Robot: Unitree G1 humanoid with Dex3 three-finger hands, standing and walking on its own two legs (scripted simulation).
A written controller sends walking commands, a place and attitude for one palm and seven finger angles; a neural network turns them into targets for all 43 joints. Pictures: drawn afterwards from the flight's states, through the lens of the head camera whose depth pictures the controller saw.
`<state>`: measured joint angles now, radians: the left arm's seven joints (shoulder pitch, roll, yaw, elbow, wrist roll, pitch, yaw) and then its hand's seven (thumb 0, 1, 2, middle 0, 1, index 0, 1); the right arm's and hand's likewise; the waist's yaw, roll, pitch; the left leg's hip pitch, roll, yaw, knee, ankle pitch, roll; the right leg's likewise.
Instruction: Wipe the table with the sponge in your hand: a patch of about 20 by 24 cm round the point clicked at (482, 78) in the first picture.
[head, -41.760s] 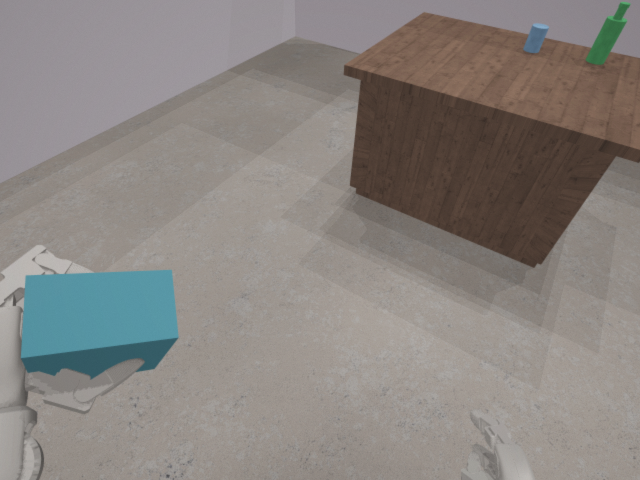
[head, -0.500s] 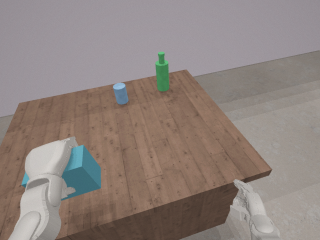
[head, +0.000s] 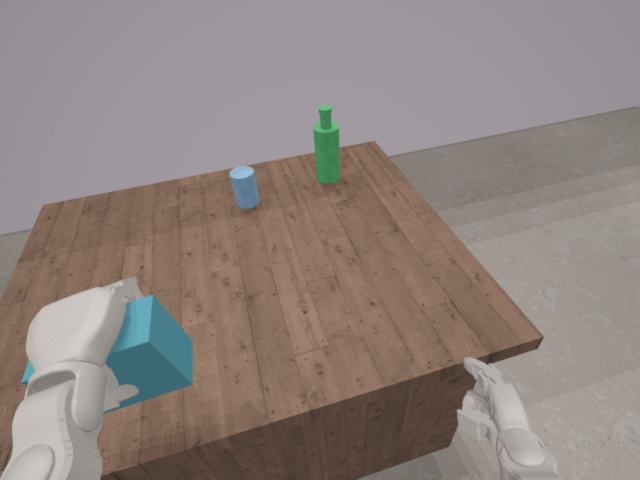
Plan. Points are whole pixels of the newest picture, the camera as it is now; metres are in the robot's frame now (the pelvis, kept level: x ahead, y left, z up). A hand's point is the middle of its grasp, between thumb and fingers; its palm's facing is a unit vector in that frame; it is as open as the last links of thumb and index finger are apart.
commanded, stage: bring the sponge back beside the body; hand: left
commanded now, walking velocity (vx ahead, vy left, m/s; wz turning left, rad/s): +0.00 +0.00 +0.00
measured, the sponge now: (126, 365) +0.19 +0.29 +0.07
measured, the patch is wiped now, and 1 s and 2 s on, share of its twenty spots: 1.00 1.00 1.00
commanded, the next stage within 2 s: step back with the hand held close in 0.30 s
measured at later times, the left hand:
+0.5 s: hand (135, 337) +0.20 +0.26 +0.12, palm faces +0.27 -0.62 -0.74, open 10.0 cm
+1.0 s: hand (106, 335) +0.18 +0.26 +0.16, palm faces +0.36 -0.83 -0.42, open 10.0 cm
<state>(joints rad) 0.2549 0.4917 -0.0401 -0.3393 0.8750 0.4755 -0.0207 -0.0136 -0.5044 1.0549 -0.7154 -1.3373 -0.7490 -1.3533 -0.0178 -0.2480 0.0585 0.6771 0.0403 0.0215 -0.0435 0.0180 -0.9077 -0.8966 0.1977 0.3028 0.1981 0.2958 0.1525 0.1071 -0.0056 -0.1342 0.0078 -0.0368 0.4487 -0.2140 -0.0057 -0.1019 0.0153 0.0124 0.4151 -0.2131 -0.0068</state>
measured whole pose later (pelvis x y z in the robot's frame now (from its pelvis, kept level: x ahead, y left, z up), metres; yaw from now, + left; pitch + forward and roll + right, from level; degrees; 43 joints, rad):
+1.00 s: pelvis -0.03 +0.02 -0.02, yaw +0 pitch +1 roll -3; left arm 0.51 0.42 0.39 -0.59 -0.03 -0.14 0.13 -0.02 -0.50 1.05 -0.72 -1.34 -0.75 -1.35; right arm 0.25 -0.21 0.01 0.58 0.01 -0.08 -0.08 0.02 -0.91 -0.90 0.20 0.30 0.20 0.30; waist -0.02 -0.02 -0.01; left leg -0.45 -0.01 -0.06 0.68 -0.26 0.02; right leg -0.39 0.02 0.01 0.59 -0.23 0.03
